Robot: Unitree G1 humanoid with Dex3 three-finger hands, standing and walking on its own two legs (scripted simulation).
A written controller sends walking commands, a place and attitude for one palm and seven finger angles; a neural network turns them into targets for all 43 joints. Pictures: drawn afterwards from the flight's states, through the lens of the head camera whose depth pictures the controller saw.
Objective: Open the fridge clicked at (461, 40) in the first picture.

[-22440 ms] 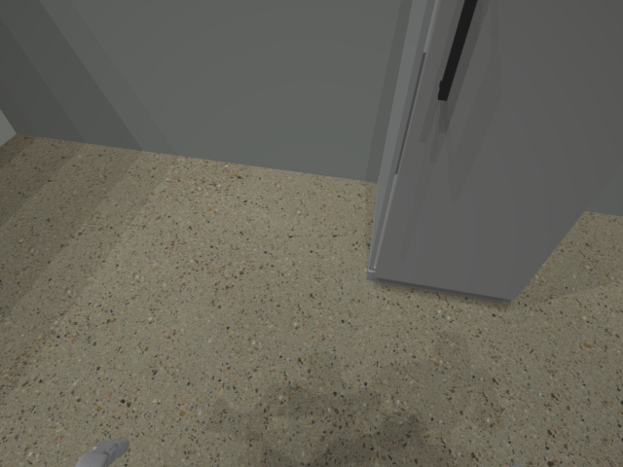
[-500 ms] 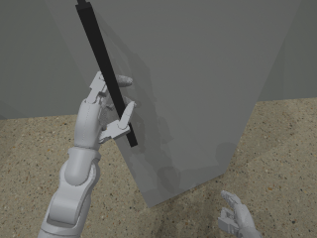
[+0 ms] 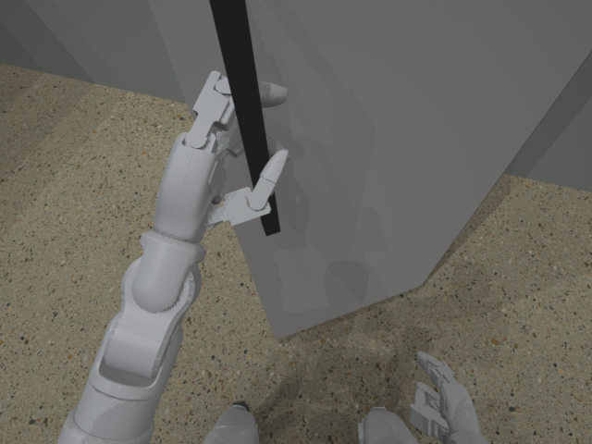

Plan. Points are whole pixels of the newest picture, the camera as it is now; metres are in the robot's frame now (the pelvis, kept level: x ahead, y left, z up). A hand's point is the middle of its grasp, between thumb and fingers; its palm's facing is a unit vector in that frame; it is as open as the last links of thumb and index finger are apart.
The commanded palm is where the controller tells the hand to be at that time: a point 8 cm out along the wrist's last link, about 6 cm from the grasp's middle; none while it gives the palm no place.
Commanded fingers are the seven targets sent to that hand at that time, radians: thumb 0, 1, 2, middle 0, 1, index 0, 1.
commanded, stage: walk backward, drawing the door open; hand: left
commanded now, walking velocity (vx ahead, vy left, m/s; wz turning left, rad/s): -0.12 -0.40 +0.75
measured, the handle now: (246, 117) +0.37 +0.06 +0.24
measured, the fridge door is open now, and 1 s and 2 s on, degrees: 39 73 74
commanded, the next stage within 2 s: stop walking and hold the door back in 0.98 s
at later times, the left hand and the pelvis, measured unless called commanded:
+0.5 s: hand (387, 304) +0.22 -0.06 +0.20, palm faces +0.32 -0.92 -0.23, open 7.2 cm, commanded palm +0.18 -0.02 +0.20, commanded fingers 0.00 0.90 0.90 -0.45 -1.40 -0.45 -1.40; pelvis -0.04 -0.26 -0.01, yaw +24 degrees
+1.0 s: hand (589, 408) +0.16 -0.17 +0.20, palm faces +0.76 -0.62 -0.21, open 6.9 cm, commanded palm +0.11 -0.16 +0.20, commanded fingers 0.00 0.90 0.90 -0.45 -1.40 -0.45 -1.40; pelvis +0.03 -0.49 -0.01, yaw +47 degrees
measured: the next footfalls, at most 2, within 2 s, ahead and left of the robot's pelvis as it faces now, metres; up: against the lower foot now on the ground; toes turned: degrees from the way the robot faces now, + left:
right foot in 0.02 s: +0.06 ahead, -0.19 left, +0.00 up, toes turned +3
left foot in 0.24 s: -0.02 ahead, +0.01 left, +0.00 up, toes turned +19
